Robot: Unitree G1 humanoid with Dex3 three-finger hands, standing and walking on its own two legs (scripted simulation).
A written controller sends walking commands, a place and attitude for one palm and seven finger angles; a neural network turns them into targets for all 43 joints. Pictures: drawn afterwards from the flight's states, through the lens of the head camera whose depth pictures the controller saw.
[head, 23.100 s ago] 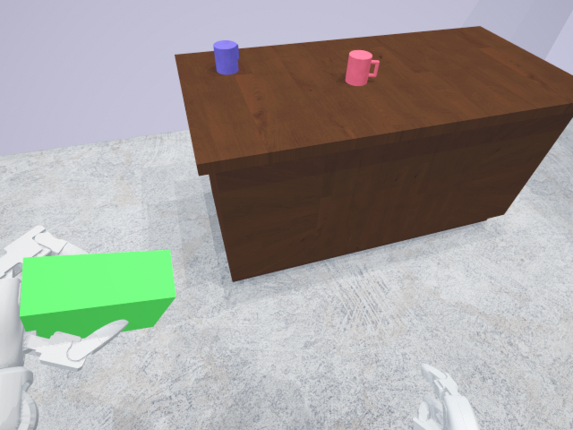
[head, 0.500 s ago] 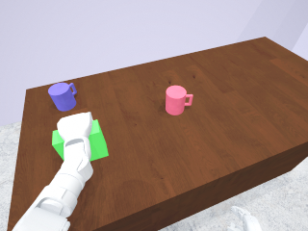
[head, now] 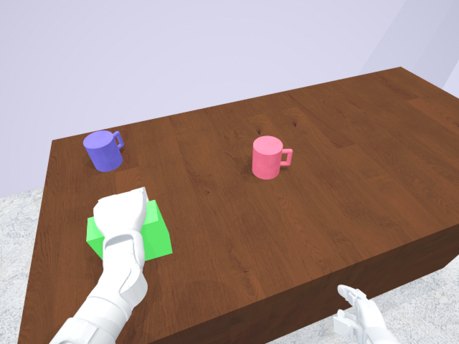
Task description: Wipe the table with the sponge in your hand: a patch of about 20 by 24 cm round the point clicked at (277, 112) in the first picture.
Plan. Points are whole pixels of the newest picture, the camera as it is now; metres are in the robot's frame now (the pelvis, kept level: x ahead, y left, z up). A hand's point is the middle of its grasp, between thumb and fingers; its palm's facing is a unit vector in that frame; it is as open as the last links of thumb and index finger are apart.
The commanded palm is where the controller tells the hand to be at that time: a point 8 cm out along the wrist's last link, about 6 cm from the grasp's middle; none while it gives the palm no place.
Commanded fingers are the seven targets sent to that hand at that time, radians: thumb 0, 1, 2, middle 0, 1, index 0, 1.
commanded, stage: wipe back along the middle lane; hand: left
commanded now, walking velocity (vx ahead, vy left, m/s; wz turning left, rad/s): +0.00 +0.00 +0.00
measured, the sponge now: (136, 242) +0.31 +0.24 -0.02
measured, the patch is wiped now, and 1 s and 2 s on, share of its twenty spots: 0.50 0.55 0.75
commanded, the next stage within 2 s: slide across to the third lane in 0.54 s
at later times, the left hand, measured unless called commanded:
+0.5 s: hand (140, 248) +0.27 +0.20 +0.03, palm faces +0.02 -0.06 -1.00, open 9.6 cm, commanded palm +0.22 +0.18 +0.06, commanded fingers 0.00 0.10 1.30 -1.20 -1.60 -1.20 -1.60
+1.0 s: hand (150, 250) +0.27 +0.18 +0.03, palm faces -0.03 -0.07 -1.00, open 9.6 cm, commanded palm +0.24 +0.15 +0.08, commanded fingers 0.00 0.10 1.30 -1.20 -1.60 -1.20 -1.60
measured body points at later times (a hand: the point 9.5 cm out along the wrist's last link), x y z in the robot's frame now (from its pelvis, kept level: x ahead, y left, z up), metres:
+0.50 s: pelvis -0.01 -0.01 +0.00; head -0.03 -0.04 +0.45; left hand +0.26 +0.20 +0.08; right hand +0.22 -0.22 -0.09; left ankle -0.03 +0.08 -0.73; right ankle -0.01 -0.11 -0.73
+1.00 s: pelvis -0.02 -0.03 +0.00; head -0.04 -0.06 +0.45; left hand +0.27 +0.18 +0.08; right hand +0.22 -0.23 -0.08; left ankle -0.03 +0.08 -0.73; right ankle -0.01 -0.11 -0.73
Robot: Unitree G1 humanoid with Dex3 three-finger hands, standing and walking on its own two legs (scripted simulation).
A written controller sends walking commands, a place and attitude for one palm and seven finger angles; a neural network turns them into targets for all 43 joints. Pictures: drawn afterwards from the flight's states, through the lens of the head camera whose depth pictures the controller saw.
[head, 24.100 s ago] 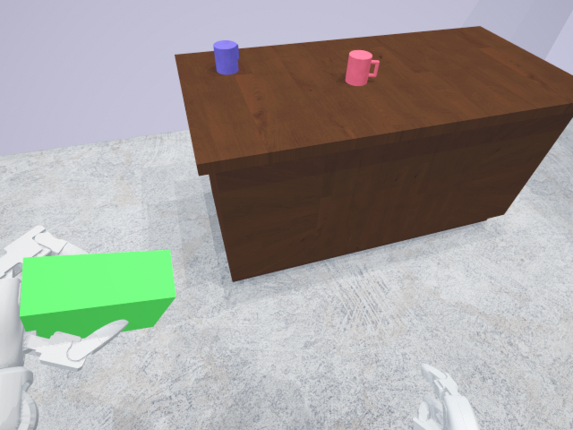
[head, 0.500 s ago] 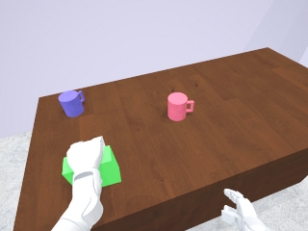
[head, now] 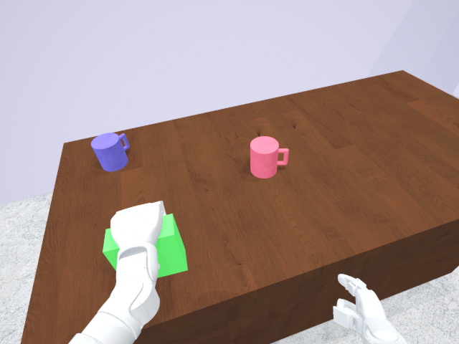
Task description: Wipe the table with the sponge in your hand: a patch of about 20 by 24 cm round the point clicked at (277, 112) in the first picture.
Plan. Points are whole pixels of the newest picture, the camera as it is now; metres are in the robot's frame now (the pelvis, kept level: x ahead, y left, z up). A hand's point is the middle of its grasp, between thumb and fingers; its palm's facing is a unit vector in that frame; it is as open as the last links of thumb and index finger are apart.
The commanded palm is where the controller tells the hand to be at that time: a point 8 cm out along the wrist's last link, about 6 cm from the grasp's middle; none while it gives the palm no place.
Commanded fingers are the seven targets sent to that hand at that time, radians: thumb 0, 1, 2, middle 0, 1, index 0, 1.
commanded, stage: slide across to the third lane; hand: left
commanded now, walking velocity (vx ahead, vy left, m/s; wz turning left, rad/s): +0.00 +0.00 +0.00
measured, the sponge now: (151, 256) +0.28 +0.21 -0.02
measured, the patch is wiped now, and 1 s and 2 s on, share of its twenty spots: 0.55 0.75 0.95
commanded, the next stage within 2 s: wipe forward along the third lane in 0.36 s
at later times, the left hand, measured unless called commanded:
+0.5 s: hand (175, 234) +0.31 +0.16 +0.03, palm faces -0.01 -0.07 -1.00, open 9.6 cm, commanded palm +0.27 +0.14 +0.07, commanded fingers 0.00 0.10 1.30 -1.20 -1.60 -1.20 -1.60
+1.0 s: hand (179, 215) +0.35 +0.16 +0.03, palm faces -0.06 -0.04 -1.00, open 9.6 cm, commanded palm +0.33 +0.16 +0.06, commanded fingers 0.00 0.10 1.30 -1.20 -1.60 -1.20 -1.60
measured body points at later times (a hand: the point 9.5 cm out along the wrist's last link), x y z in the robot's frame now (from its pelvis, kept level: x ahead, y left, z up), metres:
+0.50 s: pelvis -0.01 +0.00 +0.00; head -0.04 -0.04 +0.45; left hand +0.30 +0.16 +0.08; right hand +0.23 -0.20 -0.08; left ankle -0.01 +0.11 -0.73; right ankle +0.01 -0.08 -0.73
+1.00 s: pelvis -0.02 -0.01 +0.00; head -0.03 -0.04 +0.45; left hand +0.35 +0.16 +0.08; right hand +0.16 -0.25 -0.11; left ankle -0.01 +0.10 -0.73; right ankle +0.01 -0.08 -0.73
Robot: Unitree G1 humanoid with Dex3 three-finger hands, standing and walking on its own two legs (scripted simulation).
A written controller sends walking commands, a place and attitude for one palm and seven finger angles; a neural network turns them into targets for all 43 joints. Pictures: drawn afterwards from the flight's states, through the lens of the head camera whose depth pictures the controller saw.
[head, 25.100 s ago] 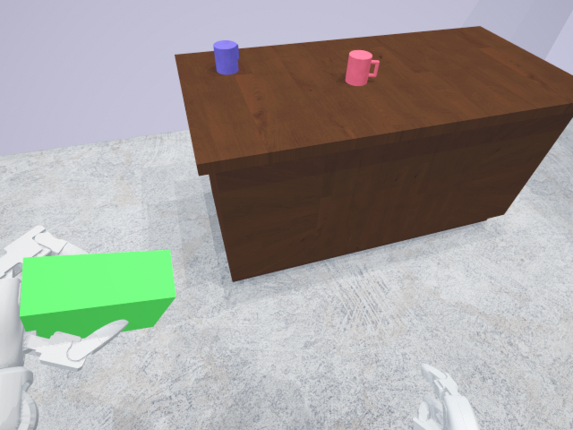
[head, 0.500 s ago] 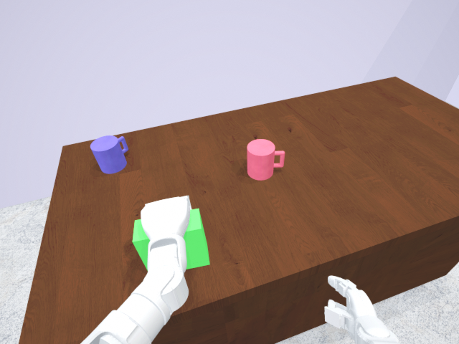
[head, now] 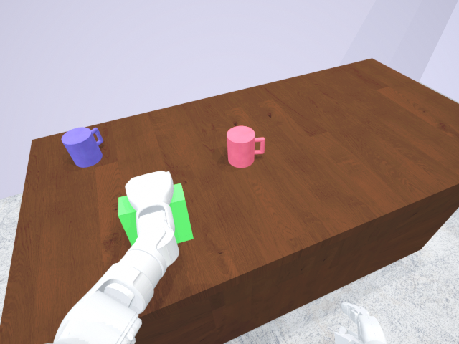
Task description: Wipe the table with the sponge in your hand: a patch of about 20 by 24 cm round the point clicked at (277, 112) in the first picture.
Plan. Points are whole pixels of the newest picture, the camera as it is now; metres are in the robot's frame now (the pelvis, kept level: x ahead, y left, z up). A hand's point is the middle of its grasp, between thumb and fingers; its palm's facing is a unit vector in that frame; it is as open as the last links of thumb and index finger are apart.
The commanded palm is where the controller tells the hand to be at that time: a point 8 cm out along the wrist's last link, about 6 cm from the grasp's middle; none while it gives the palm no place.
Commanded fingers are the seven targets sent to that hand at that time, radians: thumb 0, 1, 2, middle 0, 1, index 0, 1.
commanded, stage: wipe forward along the third lane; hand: left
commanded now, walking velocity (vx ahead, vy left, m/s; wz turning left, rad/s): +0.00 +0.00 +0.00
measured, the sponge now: (160, 225) +0.36 +0.18 -0.02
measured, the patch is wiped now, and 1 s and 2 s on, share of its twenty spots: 0.75 0.95 1.00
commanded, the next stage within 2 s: wipe back along the third lane in 1.08 s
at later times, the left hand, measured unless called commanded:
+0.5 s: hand (155, 191) +0.41 +0.19 +0.03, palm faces -0.08 -0.01 -1.00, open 9.6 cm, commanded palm +0.40 +0.20 +0.06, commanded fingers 0.00 0.10 1.30 -1.20 -1.60 -1.20 -1.60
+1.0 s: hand (150, 177) +0.46 +0.22 +0.03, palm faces -0.09 +0.00 -1.00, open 9.6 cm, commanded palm +0.44 +0.22 +0.06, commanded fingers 0.00 0.10 1.30 -1.20 -1.60 -1.20 -1.60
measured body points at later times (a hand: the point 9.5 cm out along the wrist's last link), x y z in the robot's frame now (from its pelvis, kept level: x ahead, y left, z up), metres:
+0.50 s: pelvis +0.00 +0.00 +0.00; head +0.02 -0.02 +0.45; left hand +0.41 +0.19 +0.08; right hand +0.15 -0.24 -0.13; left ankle +0.01 +0.12 -0.73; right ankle +0.03 -0.07 -0.73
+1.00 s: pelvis +0.00 +0.02 -0.01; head +0.05 +0.01 +0.44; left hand +0.46 +0.21 +0.08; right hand +0.09 -0.24 -0.14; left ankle +0.01 +0.12 -0.73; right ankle +0.03 -0.07 -0.73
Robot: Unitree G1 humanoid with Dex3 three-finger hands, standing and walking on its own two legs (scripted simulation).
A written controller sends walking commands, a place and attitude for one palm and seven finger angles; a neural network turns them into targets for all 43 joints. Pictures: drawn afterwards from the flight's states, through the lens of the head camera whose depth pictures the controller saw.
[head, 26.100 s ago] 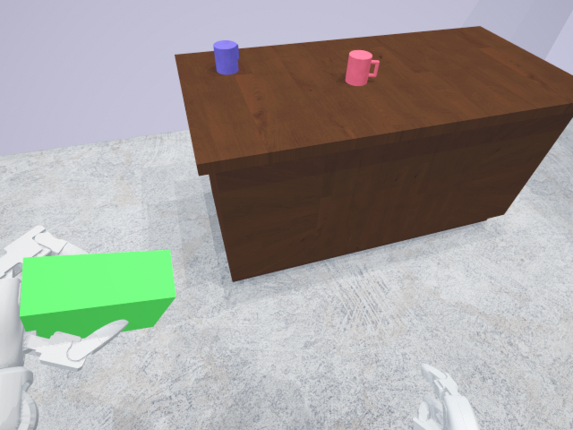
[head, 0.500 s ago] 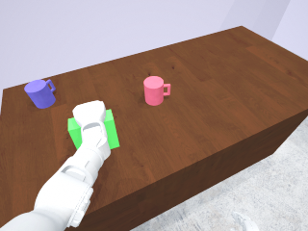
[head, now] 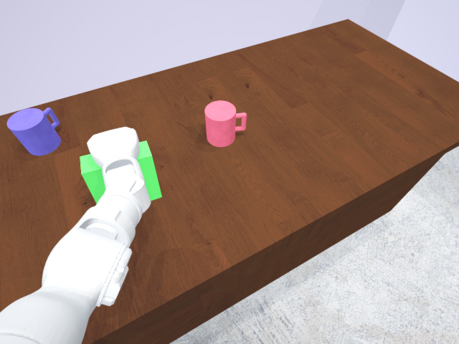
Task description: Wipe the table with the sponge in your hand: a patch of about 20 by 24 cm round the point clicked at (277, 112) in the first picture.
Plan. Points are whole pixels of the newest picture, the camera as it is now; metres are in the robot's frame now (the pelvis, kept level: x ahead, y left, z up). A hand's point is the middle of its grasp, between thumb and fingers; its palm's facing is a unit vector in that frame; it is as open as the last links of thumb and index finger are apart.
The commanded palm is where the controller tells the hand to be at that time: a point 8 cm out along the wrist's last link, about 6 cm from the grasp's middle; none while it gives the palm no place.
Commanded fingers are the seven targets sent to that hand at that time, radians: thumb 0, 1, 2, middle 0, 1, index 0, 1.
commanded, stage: wipe forward along the third lane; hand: left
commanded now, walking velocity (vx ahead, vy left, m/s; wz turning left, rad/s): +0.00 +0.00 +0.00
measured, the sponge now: (126, 185) +0.44 +0.21 -0.01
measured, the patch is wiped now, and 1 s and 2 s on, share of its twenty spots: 0.95 1.00 1.00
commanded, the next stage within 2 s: wipe back along the third lane in 0.08 s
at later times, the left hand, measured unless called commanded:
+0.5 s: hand (119, 160) +0.47 +0.22 +0.03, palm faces -0.05 +0.00 -1.00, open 9.6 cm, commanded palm +0.42 +0.20 +0.07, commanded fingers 0.00 0.10 1.30 -1.20 -1.60 -1.20 -1.60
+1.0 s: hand (122, 178) +0.42 +0.20 +0.04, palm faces -0.02 -0.04 -1.00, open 9.6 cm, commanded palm +0.37 +0.18 +0.07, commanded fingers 0.00 0.10 1.30 -1.20 -1.60 -1.20 -1.60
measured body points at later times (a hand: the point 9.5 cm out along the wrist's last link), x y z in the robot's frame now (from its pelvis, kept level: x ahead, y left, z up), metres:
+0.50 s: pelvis +0.01 +0.02 +0.00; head +0.07 +0.02 +0.45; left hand +0.47 +0.21 +0.09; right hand +0.08 -0.24 -0.14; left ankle +0.01 +0.10 -0.72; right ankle +0.03 -0.08 -0.72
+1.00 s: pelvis +0.04 +0.03 +0.01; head +0.04 +0.03 +0.46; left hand +0.41 +0.20 +0.09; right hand +0.26 -0.18 -0.08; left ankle +0.01 +0.10 -0.72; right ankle +0.03 -0.08 -0.72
